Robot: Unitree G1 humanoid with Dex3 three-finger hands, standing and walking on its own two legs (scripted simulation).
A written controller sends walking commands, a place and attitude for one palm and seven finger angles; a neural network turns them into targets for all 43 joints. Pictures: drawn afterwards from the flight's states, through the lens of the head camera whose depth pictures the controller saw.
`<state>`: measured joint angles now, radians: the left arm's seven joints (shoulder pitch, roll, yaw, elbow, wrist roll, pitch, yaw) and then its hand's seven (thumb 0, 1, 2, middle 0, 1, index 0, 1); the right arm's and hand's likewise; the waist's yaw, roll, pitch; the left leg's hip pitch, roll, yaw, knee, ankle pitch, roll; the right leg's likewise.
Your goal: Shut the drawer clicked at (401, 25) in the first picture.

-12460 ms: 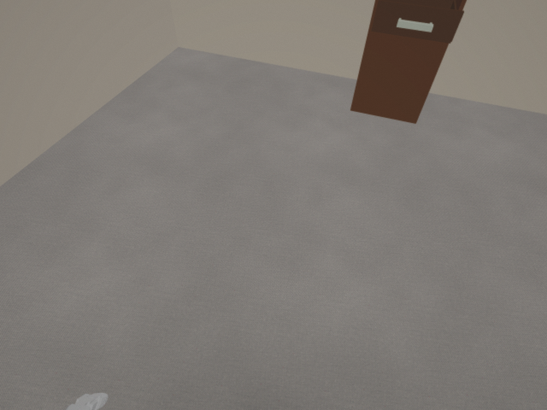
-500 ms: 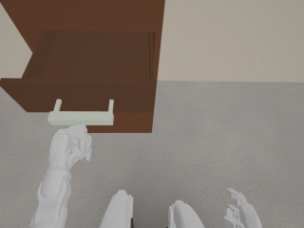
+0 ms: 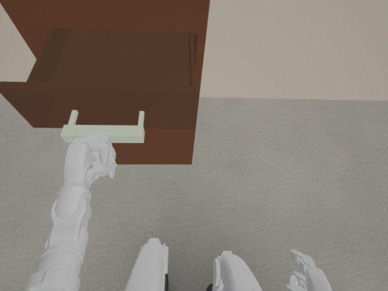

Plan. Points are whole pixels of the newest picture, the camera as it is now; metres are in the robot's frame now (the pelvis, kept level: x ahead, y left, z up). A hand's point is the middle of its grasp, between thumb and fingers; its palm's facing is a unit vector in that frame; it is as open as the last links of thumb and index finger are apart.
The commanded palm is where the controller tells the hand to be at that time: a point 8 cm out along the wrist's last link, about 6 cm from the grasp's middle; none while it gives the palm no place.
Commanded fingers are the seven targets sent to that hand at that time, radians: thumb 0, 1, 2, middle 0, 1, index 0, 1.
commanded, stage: push the drawer shut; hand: left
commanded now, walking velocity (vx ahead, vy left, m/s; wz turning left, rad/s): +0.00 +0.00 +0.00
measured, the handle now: (106, 124) +0.44 +0.21 +0.03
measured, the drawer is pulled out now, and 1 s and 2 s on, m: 0.19 0.06 0.00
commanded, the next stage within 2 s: pull the fist back off the drawer in 1.76 s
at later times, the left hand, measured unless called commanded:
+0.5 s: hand (118, 130) +0.43 +0.18 +0.03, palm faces +0.05 -1.00 -0.05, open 3.3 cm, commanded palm +0.42 +0.22 +0.03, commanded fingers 0.00 0.90 0.90 -1.40 -1.60 -1.40 -1.60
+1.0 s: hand (120, 108) +0.49 +0.19 +0.03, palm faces +0.05 -1.00 -0.03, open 3.2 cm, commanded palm +0.48 +0.23 +0.03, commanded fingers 0.00 0.90 0.90 -1.40 -1.60 -1.40 -1.60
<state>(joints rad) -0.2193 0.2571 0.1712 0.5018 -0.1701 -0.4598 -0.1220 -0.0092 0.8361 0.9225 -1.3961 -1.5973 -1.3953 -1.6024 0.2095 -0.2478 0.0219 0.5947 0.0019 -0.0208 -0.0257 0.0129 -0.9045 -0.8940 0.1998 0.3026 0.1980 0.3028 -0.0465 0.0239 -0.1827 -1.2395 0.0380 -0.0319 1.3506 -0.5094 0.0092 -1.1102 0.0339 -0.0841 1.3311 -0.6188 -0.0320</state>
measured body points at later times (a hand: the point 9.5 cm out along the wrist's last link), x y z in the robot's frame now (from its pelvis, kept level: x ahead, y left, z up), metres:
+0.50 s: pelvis -0.01 +0.00 +0.00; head +0.12 +0.02 +0.43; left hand +0.42 +0.23 +0.03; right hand +0.08 -0.26 -0.12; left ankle +0.06 +0.11 -0.60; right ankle +0.01 -0.11 -0.60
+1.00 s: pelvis +0.00 +0.00 -0.01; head +0.14 +0.03 +0.41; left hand +0.48 +0.24 +0.03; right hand +0.04 -0.26 -0.13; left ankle +0.06 +0.11 -0.60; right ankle +0.01 -0.11 -0.60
